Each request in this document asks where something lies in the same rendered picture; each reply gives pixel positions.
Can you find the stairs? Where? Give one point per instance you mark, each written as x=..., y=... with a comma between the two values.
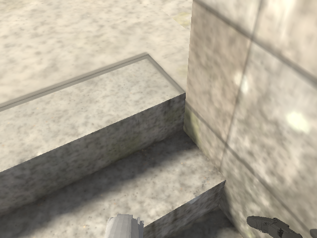
x=144, y=165

